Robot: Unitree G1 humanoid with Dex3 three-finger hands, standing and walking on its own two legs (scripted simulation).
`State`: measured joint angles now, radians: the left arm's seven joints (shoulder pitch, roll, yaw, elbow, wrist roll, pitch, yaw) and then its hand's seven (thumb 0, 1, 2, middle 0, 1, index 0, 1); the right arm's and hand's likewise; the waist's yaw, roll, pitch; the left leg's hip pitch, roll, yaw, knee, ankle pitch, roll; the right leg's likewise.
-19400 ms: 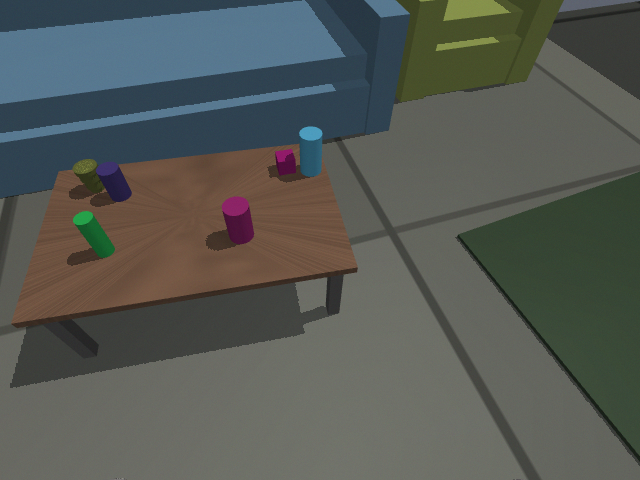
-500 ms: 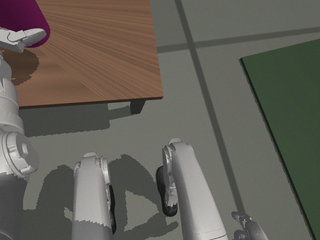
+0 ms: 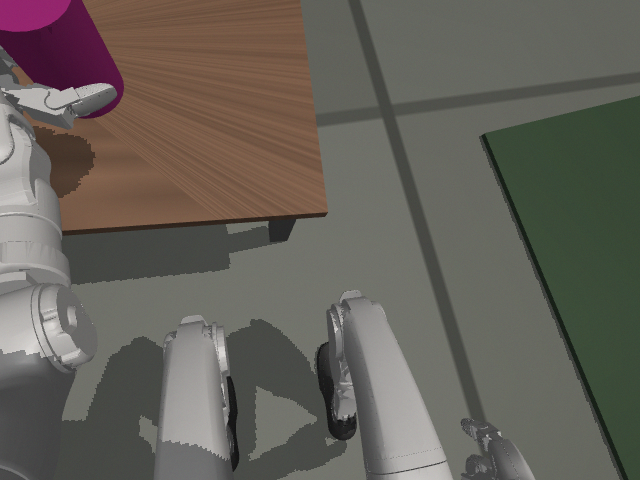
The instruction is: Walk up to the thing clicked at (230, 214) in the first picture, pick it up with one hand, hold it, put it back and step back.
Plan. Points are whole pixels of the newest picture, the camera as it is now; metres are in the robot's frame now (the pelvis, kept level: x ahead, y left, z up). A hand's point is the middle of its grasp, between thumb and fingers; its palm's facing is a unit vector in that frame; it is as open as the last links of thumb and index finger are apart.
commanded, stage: lift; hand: left
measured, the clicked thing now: (58, 46) +0.55 +0.20 +0.04
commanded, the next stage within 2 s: hold in 1.68 s
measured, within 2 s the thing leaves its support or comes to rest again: neither
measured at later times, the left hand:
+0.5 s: hand out of the picture +0.48 +0.22 +0.13, palm faces +0.25 -0.97 -0.02, open 11.1 cm
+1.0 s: hand out of the picture +0.43 +0.20 +0.21, palm faces +0.25 -0.97 -0.02, open 11.1 cm
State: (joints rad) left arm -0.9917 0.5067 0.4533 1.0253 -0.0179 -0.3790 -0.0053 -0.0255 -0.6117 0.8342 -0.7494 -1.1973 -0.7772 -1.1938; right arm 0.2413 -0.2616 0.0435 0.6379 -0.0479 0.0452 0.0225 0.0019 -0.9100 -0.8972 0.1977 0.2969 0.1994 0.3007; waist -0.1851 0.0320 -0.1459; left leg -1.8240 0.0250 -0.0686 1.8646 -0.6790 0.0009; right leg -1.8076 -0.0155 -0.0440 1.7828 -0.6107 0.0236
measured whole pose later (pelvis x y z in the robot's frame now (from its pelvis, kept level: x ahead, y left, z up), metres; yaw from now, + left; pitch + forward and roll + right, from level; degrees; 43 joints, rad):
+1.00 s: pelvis +0.04 +0.00 +0.18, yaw +3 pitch +17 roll -3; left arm -0.37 0.21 0.20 0.60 -0.11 -0.39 0.08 -0.02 -0.61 0.83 -0.75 -1.19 -0.78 -1.19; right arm 0.23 -0.22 0.00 0.67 -0.01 0.00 -0.02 0.01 -0.92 -0.90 0.20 0.30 0.20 0.30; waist -0.06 0.01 -0.10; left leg -0.94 0.03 -0.04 1.17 -0.53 0.00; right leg -0.93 -0.01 -0.04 1.10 -0.47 0.02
